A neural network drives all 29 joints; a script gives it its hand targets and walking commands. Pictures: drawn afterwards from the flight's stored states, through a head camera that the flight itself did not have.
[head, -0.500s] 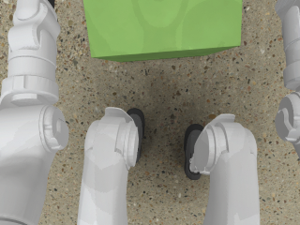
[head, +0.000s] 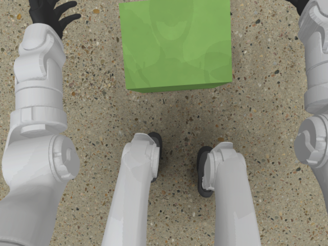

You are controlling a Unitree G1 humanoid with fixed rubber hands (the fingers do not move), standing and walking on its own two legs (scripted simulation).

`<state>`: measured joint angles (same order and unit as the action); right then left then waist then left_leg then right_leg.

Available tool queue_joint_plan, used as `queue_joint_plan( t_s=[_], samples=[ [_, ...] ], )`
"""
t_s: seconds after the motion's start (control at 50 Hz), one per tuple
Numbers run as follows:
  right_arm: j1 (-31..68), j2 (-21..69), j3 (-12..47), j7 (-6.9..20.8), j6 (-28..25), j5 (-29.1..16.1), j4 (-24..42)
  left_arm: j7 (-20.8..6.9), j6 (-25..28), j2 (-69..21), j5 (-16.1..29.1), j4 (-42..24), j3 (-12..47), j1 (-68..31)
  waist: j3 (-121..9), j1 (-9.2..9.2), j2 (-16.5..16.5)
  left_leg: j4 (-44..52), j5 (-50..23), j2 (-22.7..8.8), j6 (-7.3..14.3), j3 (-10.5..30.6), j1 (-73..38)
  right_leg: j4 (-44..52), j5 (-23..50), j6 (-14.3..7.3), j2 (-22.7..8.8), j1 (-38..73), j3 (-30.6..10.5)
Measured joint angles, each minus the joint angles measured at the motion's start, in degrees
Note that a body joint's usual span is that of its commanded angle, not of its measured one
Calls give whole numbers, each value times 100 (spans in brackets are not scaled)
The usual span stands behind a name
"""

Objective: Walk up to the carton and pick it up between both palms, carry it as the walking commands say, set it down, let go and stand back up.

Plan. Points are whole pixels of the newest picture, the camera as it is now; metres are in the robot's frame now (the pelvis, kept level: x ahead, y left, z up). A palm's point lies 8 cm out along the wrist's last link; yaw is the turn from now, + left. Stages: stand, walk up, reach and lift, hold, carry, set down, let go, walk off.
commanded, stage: set down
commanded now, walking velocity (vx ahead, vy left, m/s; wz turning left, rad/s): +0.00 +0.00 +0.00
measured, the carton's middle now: (175, 54) +0.54 +0.05 -0.38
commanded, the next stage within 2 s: let go in 0.56 s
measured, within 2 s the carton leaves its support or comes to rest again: neither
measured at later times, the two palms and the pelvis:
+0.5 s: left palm out of the picture +0.51 +0.29 +0.05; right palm out of the picture +0.58 -0.18 +0.05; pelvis +0.03 +0.00 +0.14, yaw +0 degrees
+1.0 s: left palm out of the picture +0.41 +0.28 +0.11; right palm out of the picture +0.46 -0.21 +0.11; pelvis +0.07 +0.01 +0.21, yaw +0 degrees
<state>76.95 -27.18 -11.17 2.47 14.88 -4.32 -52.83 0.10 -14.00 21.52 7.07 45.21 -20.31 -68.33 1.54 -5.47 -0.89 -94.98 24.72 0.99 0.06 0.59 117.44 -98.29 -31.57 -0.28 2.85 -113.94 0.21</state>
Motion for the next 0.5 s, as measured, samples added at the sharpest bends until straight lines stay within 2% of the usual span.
queue_joint_plan(
  t_s=[0.22,0.5],
  samples=[
    [-411,9,-125,198,46,64,200,-134,-79,-61,-20,-308,-18,446,-248,18,-4,1392,-340,39,-1,37,-1028,1411,385,10,-17,1001,-52],
    [-730,163,-278,399,-213,309,-163,-269,155,-290,-273,9,-136,758,-445,5,-24,3324,-926,17,33,11,-2545,3368,1049,49,-22,2468,-171]
  ],
)
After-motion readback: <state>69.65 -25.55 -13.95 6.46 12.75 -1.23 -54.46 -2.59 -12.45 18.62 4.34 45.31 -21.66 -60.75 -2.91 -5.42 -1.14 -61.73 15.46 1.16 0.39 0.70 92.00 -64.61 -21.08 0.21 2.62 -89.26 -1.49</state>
